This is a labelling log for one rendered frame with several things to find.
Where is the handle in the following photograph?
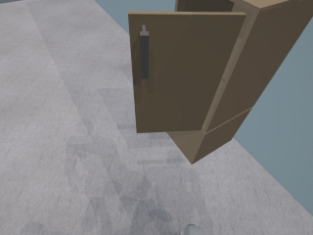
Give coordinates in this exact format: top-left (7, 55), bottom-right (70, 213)
top-left (140, 24), bottom-right (150, 79)

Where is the cupboard door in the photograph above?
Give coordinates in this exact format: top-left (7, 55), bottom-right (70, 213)
top-left (128, 11), bottom-right (246, 133)

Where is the robot right thigh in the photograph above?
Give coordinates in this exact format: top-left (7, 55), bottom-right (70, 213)
top-left (180, 225), bottom-right (209, 235)

